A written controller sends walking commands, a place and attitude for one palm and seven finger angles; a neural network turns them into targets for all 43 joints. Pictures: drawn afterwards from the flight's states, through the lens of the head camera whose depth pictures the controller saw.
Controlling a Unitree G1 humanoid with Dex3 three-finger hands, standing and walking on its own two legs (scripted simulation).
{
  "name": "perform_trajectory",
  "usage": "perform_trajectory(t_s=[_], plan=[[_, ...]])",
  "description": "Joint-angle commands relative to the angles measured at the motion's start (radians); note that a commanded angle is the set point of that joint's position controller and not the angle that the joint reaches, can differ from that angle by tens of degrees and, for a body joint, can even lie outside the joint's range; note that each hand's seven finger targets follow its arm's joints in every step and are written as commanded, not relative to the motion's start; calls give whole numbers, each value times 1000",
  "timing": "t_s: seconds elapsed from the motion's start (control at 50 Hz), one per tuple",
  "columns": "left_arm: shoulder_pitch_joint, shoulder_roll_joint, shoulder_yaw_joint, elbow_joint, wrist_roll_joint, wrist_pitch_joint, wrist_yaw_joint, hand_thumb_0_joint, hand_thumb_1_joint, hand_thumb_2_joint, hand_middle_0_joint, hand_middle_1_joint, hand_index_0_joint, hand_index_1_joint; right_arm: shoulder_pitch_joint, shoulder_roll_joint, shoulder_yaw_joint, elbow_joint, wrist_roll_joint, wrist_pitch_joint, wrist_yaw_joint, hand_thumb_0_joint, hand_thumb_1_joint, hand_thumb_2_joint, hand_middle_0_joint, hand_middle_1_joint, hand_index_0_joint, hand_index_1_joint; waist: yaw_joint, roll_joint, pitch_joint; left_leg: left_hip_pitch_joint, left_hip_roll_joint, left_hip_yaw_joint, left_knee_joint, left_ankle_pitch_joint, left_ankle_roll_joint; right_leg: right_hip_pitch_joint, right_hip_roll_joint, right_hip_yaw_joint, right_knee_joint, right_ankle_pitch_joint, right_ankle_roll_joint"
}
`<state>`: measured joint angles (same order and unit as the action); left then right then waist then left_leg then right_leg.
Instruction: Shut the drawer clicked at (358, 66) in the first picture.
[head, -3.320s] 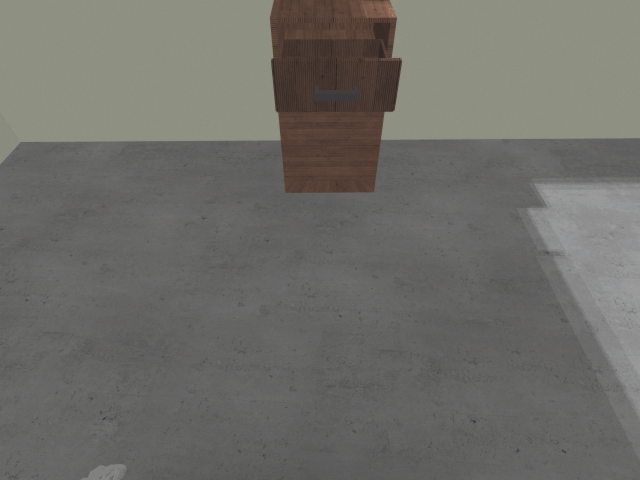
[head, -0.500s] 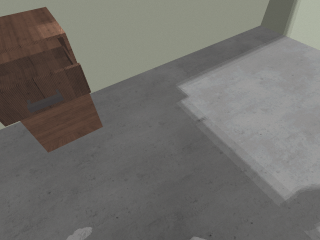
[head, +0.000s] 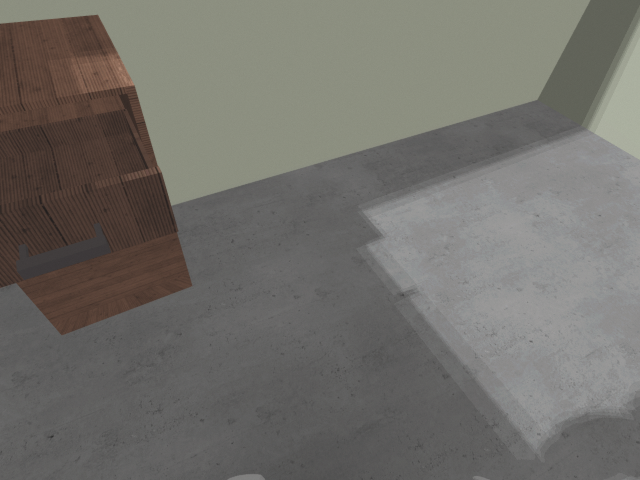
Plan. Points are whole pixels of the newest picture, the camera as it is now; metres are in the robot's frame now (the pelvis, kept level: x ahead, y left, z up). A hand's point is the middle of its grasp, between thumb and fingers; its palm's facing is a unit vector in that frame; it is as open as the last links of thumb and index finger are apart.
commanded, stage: turn to face it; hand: left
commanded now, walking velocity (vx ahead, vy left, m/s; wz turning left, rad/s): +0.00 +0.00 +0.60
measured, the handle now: (63, 247) +0.44 +0.50 -0.07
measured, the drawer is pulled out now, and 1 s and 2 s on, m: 0.30 0.30 0.30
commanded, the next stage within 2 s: take the last steps up to it in 1.06 s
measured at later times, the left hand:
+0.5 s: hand (187, 460) +0.16 +0.20 -0.14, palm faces +0.24 -0.94 -0.26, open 7.3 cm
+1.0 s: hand out of the picture -0.05 +0.22 -0.17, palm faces +0.52 -0.81 -0.26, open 7.4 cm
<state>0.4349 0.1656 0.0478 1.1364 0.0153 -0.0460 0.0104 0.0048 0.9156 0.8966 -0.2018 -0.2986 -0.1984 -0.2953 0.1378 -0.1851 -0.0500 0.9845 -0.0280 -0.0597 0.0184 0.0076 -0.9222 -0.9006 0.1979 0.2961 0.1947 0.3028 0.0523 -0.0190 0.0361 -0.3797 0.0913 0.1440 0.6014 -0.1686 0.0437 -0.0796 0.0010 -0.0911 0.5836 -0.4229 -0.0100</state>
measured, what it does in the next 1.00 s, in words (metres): steps on the spot, turning left: right foot, then left foot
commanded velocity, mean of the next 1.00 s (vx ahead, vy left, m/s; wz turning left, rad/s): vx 0.00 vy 0.00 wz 0.48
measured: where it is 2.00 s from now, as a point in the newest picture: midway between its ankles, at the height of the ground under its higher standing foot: outside the picture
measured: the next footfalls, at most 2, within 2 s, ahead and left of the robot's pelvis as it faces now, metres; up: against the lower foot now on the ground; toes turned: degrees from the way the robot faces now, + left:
right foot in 0.46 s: +0.16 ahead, -0.12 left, +0.00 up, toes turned +9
left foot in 0.86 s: +0.05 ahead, +0.13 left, +0.00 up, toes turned +32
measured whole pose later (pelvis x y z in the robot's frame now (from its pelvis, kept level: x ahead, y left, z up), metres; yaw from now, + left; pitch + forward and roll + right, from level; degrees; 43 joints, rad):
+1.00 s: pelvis +0.06 +0.02 +0.01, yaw +28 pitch -1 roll -1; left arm 0.28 0.28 0.07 1.00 0.01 0.07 0.02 0.01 0.91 0.90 -0.20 -0.30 -0.20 -0.29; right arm 0.10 -0.22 -0.04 0.89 -0.01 0.02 0.00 0.00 -0.91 -0.90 0.20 0.30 0.20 0.30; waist 0.05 -0.05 0.09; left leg -0.26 0.02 0.07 0.57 -0.29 0.04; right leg -0.44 -0.10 -0.07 1.07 -0.47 0.08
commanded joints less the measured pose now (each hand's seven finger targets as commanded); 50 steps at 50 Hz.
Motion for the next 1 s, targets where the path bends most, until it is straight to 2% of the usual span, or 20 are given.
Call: perform_trajectory(t_s=[0.0, 0.04, 0.1, 0.16, 0.24, 0.34, 0.4, 0.42, 0.44, 0.46, 0.5, 0.54, 0.72, 0.76, 0.8, 0.82, 0.84, 0.86, 0.92, 0.98], plan=[[-62, 72, 10, -92, 3, -17, 7, 0, 900, 900, -200, -300, -200, -300, 322, -199, -26, 48, 9, 3, -42, 0, -900, -900, 200, 300, 200, 300, -142, 214, -97, 406, 371, -487, -312, 245, 192, -494, -46, 60, 638, -139, -12], [-75, 48, 8, -78, 8, -6, -2, 0, 900, 900, -200, -300, -200, -300, 189, -109, -3, 23, 11, -3, -44, 0, -900, -900, 200, 300, 200, 300, -74, 138, 2, 234, 271, -344, -335, 296, 160, -467, -109, 74, 604, -27, 15], [-32, 23, 4, -67, 5, 26, 2, 0, 900, 900, -200, -300, -200, -300, 135, -95, 4, 18, 19, -7, -44, 0, -900, -900, 200, 300, 200, 300, -25, 160, -49, 154, 174, -203, -315, 476, 125, -339, -101, 50, 468, 44, 51], [-74, 34, 18, -99, 7, 49, 10, 0, 900, 900, -200, -300, -200, -300, 143, -112, -17, 2, 16, 14, -40, 0, -900, -900, 200, 300, 200, 300, -31, 92, -40, 121, 164, -251, -332, 338, 132, -360, -89, 48, 446, 85, 71], [-179, 50, 32, -169, 5, 64, 13, 0, 900, 900, -200, -300, -200, -300, 137, -141, -36, -16, 8, 40, -35, 0, -900, -900, 200, 300, 200, 300, -51, 148, -9, 108, 150, -310, -341, 131, 140, -386, -83, 54, 339, 84, 85], [-233, 65, 36, -232, -3, 58, 17, 0, 900, 900, -200, -300, -200, -300, 140, -168, -55, -39, 1, 61, -34, 0, -900, -900, 200, 300, 200, 300, -63, 163, -44, 126, 139, -409, -273, 160, 141, -297, -37, 52, 159, 46, 75], [-169, 87, 42, -239, -9, 43, 24, 0, 900, 900, -200, -300, -200, -300, 108, -170, -62, -65, 9, 68, -30, 0, -900, -900, 200, 300, 200, 300, -18, 116, -80, 39, 90, -408, -155, 198, 90, -86, -34, 55, -118, 200, 69], [-145, 138, 49, -243, -2, 33, 29, 0, 900, 900, -200, -300, -200, -300, 117, -132, -58, -75, 19, 67, -24, 0, -900, -900, 200, 300, 200, 300, -12, -1, -95, -62, 22, -347, -49, 68, 30, 43, -142, 152, -245, 251, 46], [-128, 235, 66, -249, 12, 29, 36, 0, 900, 900, -200, -300, -200, -300, 133, -62, -47, -102, 24, 66, -18, 0, -900, -900, 200, 300, 200, 300, -12, -277, -96, -233, -134, -156, 164, -294, -56, 130, -406, 375, -304, 373, -51], [-126, 266, 65, -274, 8, 39, 32, 0, 900, 900, -200, -300, -200, -300, 125, -97, -60, -119, 12, 76, -19, 0, -900, -900, 200, 300, 200, 300, -8, -214, -82, -204, -119, -157, 382, -427, -66, -11, -518, 385, -310, 427, -137], [-229, 206, 54, -301, 4, 33, 33, 0, 900, 900, -200, -300, -200, -300, 114, -105, -64, -95, 6, 100, -9, 0, -900, -900, 200, 300, 200, 300, -56, -177, -35, -208, -69, -178, 588, -320, -80, -103, -404, 270, -306, 382, -125], [-265, 165, 39, -313, 4, 29, 31, 0, 900, 900, -200, -300, -200, -300, 121, -97, -59, -85, 3, 105, 1, 0, -900, -900, 200, 300, 200, 300, -72, -143, -14, -204, -46, -150, 628, -235, -98, -119, -342, 129, -277, 427, -109], [-145, 251, 57, -267, 20, 44, 24, 0, 900, 900, -200, -300, -200, -300, -38, -83, -27, -147, 14, 104, 9, 0, -900, -900, 200, 300, 200, 300, -3, -200, -30, -51, -63, -46, 230, -293, -99, -62, -367, 28, -193, 581, -116], [-139, 260, 60, -257, 20, 49, 21, 0, 900, 900, -200, -300, -200, -300, -25, -88, -24, -148, 16, 98, 5, 0, -900, -900, 200, 300, 200, 300, -12, -190, -51, 25, -77, -23, 107, -258, -91, -59, -363, 10, -144, 600, -93], [-151, 255, 60, -254, 7, 57, 16, 0, 900, 900, -200, -300, -200, -300, 43, -126, -29, -131, 13, 88, 3, 0, -900, -900, 200, 300, 200, 300, -56, -134, -90, 206, -70, -24, -129, -70, -75, -126, -326, -49, -23, 535, -23], [-145, 216, 55, -269, 0, 61, 12, 0, 900, 900, -200, -300, -200, -300, 98, -214, -48, -123, 7, 76, -1, 0, -900, -900, 200, 300, 200, 300, -89, 61, -152, 385, 77, -190, -213, 138, -20, -272, -259, -97, 157, 345, 39], [-178, 146, 31, -311, -2, 64, 5, 0, 900, 900, -200, -300, -200, -300, 150, -324, -70, -123, 5, 73, -8, 0, -900, -900, 200, 300, 200, 300, -119, 353, -141, 447, 332, -497, -249, 540, 125, -510, -134, -91, 367, -218, 106], [-228, 172, 24, -313, 8, 78, 18, 0, 900, 900, -200, -300, -200, -300, 190, -326, -67, -97, 10, 77, -19, 0, -900, -900, 200, 300, 200, 300, -142, 267, -158, 396, 354, -467, -228, 574, 178, -479, -136, 31, 475, -249, 87], [-212, 163, 32, -249, 1, 77, 8, 0, 900, 900, -200, -300, -200, -300, 28, -238, -38, -118, 7, 72, -38, 0, -900, -900, 200, 300, 200, 300, -68, 207, -53, 269, 207, -317, -234, 489, 136, -478, -126, 77, 558, -56, 88], [-151, 160, 30, -211, -1, 81, 3, 0, 900, 900, -200, -300, -200, -300, 1, -210, -27, -124, 14, 66, -36, 0, -900, -900, 200, 300, 200, 300, -46, 190, -64, 256, 144, -245, -256, 448, 113, -406, -103, 53, 491, 14, 94]])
